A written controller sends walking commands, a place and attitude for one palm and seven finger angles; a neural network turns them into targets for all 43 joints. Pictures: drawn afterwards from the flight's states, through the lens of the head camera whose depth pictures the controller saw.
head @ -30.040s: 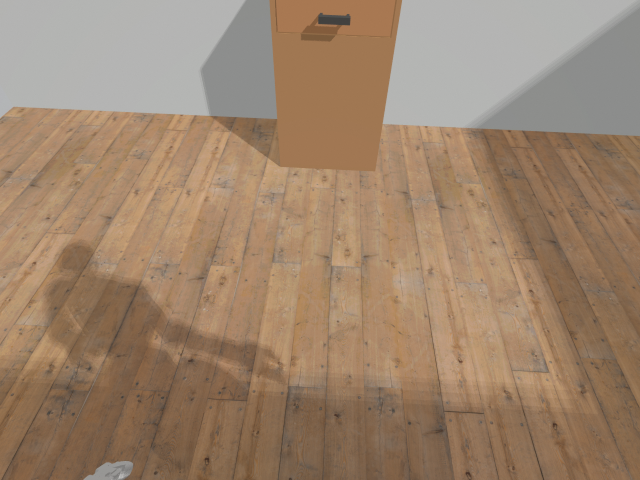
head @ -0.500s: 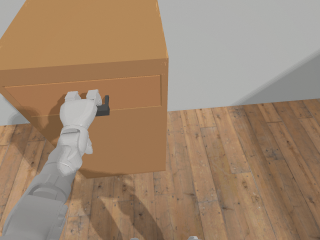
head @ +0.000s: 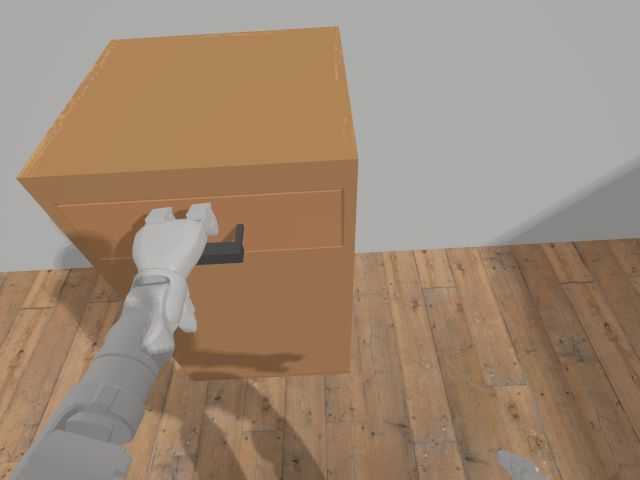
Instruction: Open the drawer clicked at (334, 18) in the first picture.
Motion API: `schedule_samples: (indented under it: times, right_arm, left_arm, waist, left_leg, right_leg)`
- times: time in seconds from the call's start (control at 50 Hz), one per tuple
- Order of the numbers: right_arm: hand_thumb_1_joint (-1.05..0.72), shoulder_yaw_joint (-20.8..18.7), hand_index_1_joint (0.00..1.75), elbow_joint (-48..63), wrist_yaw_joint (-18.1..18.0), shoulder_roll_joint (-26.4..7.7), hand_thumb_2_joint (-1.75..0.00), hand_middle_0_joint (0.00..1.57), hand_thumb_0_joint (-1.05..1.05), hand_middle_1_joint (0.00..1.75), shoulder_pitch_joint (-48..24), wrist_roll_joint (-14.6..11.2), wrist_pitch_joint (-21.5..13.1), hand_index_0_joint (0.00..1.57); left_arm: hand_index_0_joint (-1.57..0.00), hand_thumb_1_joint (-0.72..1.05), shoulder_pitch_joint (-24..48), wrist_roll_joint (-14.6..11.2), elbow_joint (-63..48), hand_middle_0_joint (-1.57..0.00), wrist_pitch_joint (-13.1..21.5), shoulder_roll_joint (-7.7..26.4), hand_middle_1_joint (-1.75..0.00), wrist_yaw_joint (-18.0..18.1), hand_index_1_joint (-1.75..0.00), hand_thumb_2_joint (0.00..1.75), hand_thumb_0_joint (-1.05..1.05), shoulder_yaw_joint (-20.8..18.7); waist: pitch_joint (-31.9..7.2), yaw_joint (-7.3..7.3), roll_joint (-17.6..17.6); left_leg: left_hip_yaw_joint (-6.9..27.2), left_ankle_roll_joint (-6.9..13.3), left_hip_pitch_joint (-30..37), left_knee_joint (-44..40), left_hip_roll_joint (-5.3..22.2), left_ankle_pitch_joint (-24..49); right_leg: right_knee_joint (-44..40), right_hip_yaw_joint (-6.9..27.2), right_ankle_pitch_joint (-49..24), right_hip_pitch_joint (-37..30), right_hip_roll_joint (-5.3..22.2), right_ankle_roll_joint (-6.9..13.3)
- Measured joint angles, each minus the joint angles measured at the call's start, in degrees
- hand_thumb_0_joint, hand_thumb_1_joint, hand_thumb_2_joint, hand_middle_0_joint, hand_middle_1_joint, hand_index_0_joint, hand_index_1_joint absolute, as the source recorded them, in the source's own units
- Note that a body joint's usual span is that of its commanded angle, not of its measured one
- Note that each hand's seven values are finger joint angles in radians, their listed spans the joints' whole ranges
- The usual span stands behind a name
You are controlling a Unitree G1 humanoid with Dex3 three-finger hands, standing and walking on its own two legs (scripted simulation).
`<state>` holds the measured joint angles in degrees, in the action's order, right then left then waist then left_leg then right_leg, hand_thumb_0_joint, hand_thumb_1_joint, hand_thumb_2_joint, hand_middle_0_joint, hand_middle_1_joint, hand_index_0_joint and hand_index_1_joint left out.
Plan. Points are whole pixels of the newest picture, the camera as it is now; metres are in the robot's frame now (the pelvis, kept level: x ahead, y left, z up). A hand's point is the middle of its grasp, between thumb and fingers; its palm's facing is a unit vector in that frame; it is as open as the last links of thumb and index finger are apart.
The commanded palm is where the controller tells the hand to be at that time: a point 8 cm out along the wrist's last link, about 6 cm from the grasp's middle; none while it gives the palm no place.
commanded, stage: re-aim the fingers above the handle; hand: left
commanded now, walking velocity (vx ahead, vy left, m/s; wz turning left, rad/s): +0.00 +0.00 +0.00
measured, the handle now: (207, 242) +0.47 +0.22 -0.02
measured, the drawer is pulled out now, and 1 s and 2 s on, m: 0.00 0.00 0.00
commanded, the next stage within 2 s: none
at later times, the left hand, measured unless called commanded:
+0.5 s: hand (194, 271) +0.38 +0.21 +0.03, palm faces -0.06 -0.05 -1.00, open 13.8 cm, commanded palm +0.36 +0.22 +0.09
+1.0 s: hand (197, 274) +0.37 +0.20 +0.03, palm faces +0.00 -0.07 -1.00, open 13.8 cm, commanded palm +0.36 +0.23 +0.09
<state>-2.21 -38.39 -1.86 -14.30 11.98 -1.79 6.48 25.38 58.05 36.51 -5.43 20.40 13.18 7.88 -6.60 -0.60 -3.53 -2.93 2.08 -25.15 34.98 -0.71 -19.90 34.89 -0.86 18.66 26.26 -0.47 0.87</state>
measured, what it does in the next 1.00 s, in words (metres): stands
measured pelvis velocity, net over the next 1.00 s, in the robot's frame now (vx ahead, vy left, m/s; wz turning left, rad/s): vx -0.02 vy -0.01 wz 0.01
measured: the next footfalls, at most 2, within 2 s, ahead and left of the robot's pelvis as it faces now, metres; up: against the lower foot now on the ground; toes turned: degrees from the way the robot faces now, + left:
none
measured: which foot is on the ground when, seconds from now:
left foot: down 0.00-1.00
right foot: down 0.00-1.00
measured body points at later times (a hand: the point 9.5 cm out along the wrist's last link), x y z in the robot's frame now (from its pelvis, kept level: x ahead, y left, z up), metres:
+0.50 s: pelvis -0.01 -0.02 +0.00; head +0.04 -0.04 +0.45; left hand +0.38 +0.21 +0.08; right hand +0.11 -0.27 -0.14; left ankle -0.03 +0.09 -0.73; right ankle -0.02 -0.11 -0.73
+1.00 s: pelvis -0.02 -0.01 +0.00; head +0.03 -0.03 +0.44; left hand +0.37 +0.20 +0.09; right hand +0.10 -0.27 -0.13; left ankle -0.03 +0.09 -0.73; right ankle -0.02 -0.11 -0.73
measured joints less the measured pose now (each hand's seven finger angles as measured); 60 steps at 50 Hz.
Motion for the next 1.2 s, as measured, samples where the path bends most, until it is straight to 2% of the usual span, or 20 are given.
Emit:
schedule_samples:
  times: [0.08,0.18,0.28,0.34,0.4,0.48,0.58,0.68,0.76,0.8,0.9,0.98,1.02,1.06,1.12,1.2]
  right_arm:
    - [-0.90,0.08,0.30,0.88,-0.48,0.28,-0.90,0.20,0.01,0.30,-0.73,0.38,-0.18,0.21]
    - [-0.90,-0.42,0.30,0.40,-0.73,0.36,-0.90,0.20,0.01,0.30,-1.08,0.79,-0.95,0.21]
    - [-0.90,-0.53,0.30,-0.95,-0.82,0.24,-0.90,0.20,0.01,0.30,-0.77,0.49,-1.20,0.20]
    - [-0.90,-0.56,0.30,-1.40,-0.86,0.05,-0.90,0.20,0.01,0.30,-0.05,0.30,-1.14,0.21]
    - [-0.90,-0.66,0.30,-1.62,-1.08,-0.15,-0.90,0.20,0.01,0.30,0.76,0.30,-1.01,0.21]
    - [-0.90,-0.62,0.30,-1.82,-1.42,-0.25,-0.90,0.20,0.01,0.30,1.37,0.47,-0.98,0.21]
    - [-0.90,-0.83,0.30,-1.74,-1.37,-0.08,-0.90,0.20,0.01,0.30,1.74,0.75,-1.17,0.21]
    - [-0.91,-0.73,0.30,-2.07,-0.98,0.01,-0.90,0.20,0.01,0.30,2.09,0.45,-1.26,0.20]
    - [-0.91,-0.67,0.30,-2.10,-0.92,-0.12,-0.90,0.20,0.01,0.30,2.83,-0.07,-1.21,0.20]
    - [-0.91,-0.79,0.30,-2.04,-1.04,-0.29,-0.90,0.20,0.01,0.30,3.30,-0.25,-1.31,0.20]
    - [-0.90,-1.40,0.30,-1.97,-1.59,-0.71,-0.90,0.20,0.01,0.30,3.47,0.10,-1.98,0.20]
    - [-0.90,-1.49,0.30,-2.17,-1.63,-0.66,-0.90,0.20,0.01,0.30,1.90,0.54,-2.46,0.20]
    - [-0.91,-1.24,0.30,-2.17,-1.49,-0.42,-0.90,0.20,0.01,0.30,0.96,0.61,-2.61,0.20]
    - [-0.91,-0.92,0.30,-2.19,-1.20,-0.04,-0.90,0.20,0.01,0.30,0.14,0.62,-2.69,0.20]
    - [-0.91,-0.66,0.30,-1.98,-0.44,0.43,-0.90,0.20,0.01,0.30,0.02,0.38,-2.56,0.20]
    - [-0.91,-0.33,0.30,-1.75,0.33,0.51,-0.90,0.20,0.01,0.30,1.27,-0.24,-1.81,0.20]
  left_arm:
    - [-0.32,-0.49,-1.87,0.63,-1.76,-0.31,2.61,0.31,-1.20,-0.74,-1.20,0.30,0.00,-0.58]
    - [-0.32,-0.49,-2.91,1.91,-3.46,-0.32,5.71,1.30,-1.20,1.65,-1.20,0.30,0.00,-2.29]
    - [-0.32,-0.49,-1.47,1.74,-0.73,-0.32,4.01,2.90,-1.20,3.14,-1.20,0.30,0.00,-3.25]
    - [-0.32,-0.49,-0.59,0.65,0.52,-0.31,2.63,3.31,-1.20,1.89,-1.20,0.30,0.00,-2.61]
    - [-0.32,-0.49,-0.18,-0.33,0.56,-0.31,2.78,3.09,-1.20,0.05,-1.20,0.30,0.00,-1.51]
    - [-0.32,-0.49,0.63,-0.16,0.90,-0.32,5.62,2.24,-1.20,-0.91,-1.20,0.30,0.00,-1.07]
    - [-0.32,-0.49,1.34,1.91,1.60,-0.32,8.82,1.88,-1.20,2.12,-1.20,0.30,0.00,-3.68]
    - [-0.32,-0.49,2.19,2.36,4.85,-0.32,6.20,3.35,-1.20,4.90,-1.20,0.30,0.00,-6.29]
    - [-0.32,-0.49,1.16,1.08,6.06,-0.31,3.31,4.92,-1.20,3.22,-1.20,0.30,0.00,-6.48]
    - [-0.32,-0.49,0.26,0.01,5.47,-0.31,2.96,5.18,-1.20,1.51,-1.20,0.30,0.00,-5.57]
    - [-0.32,-0.49,-1.02,-0.82,1.52,-0.31,6.46,3.83,-1.20,-1.03,-1.20,0.30,0.00,-1.61]
    - [-0.33,-0.49,-0.06,1.40,0.08,-0.32,10.96,1.92,-1.20,1.59,-1.20,0.30,0.00,-1.19]
    - [-0.33,-0.49,1.33,2.61,1.15,-0.32,11.39,1.64,-1.20,4.04,-1.20,0.30,0.00,-2.12]
    - [-0.33,-0.49,3.01,3.29,2.94,-0.32,10.02,1.87,-1.20,6.25,-1.20,0.30,0.00,-3.42]
    - [-0.32,-0.49,5.05,2.97,5.91,-0.32,5.26,2.39,-1.20,7.70,-1.20,0.30,0.00,-4.02]
    - [-0.32,-0.49,5.17,0.49,7.38,-0.31,-1.08,1.67,-1.20,4.78,-1.20,0.30,0.00,-1.43]
  waist:
    - [0.59,-0.23,0.55]
    - [1.07,-0.70,0.71]
    - [1.05,-0.75,0.38]
    - [1.09,-0.62,0.07]
    - [1.14,-0.28,-0.16]
    - [1.25,0.39,0.10]
    - [1.06,1.10,0.45]
    - [0.91,1.24,0.31]
    - [0.72,1.05,0.01]
    - [0.71,0.94,-0.08]
    - [1.30,0.43,0.24]
    - [1.47,0.49,0.76]
    - [1.40,0.74,0.96]
    - [1.36,0.89,1.05]
    - [1.01,0.77,0.63]
    - [0.24,0.30,-0.41]
  left_leg:
    - [0.24,-0.30,0.31,-0.16,0.14,0.08]
    - [0.65,-0.70,-0.40,0.57,0.36,-0.09]
    - [1.00,-0.97,-1.05,0.88,0.46,-0.02]
    - [1.24,-1.04,-1.08,0.71,0.46,0.19]
    - [1.45,-1.06,-0.93,0.57,0.44,0.35]
    - [1.32,-1.08,-1.05,0.75,0.43,0.37]
    - [0.39,-1.15,-1.90,1.22,0.73,0.27]
    - [-0.50,-1.17,-2.21,0.90,1.02,0.52]
    - [-0.53,-1.11,-1.72,0.03,1.10,0.98]
    - [-0.14,-1.04,-1.35,-0.25,0.99,1.15]
    - [1.04,-0.79,-1.02,0.29,0.47,1.13]
    - [0.98,-0.61,-1.78,1.41,0.23,0.81]
    - [0.62,-0.55,-2.34,1.84,0.20,0.70]
    - [0.12,-0.50,-2.80,2.02,0.25,0.70]
    - [-0.42,-0.43,-2.99,1.52,0.31,0.99]
    - [-0.38,-0.24,-2.20,0.31,0.16,1.42]
  right_leg:
    - [0.05,-0.24,0.11,-0.28,-0.14,0.30]
    - [0.74,-0.66,0.39,0.32,-0.33,0.70]
    - [1.15,-1.01,0.49,0.91,-0.42,0.97]
    - [0.95,-1.24,0.35,0.85,-0.42,1.06]
    - [0.74,-1.45,0.23,0.60,-0.40,1.09]
    - [1.13,-1.33,0.28,0.87,-0.38,1.13]
    - [1.99,-0.42,0.20,2.27,-0.69,1.22]
    - [1.99,0.46,-0.23,3.07,-1.00,1.19]
    - [0.93,0.51,-0.81,2.49,-1.11,1.13]
    - [0.37,0.14,-0.97,1.83,-1.00,1.07]
    - [0.23,-1.02,-0.82,0.70,-0.45,0.88]
    - [1.35,-0.98,-0.52,1.47,-0.17,0.72]
    - [2.00,-0.63,-0.43,2.26,-0.13,0.65]
    - [2.43,-0.14,-0.48,3.01,-0.18,0.59]
    - [2.11,0.41,-0.87,3.46,-0.27,0.49]
    - [0.75,0.41,-1.35,2.54,-0.16,0.27]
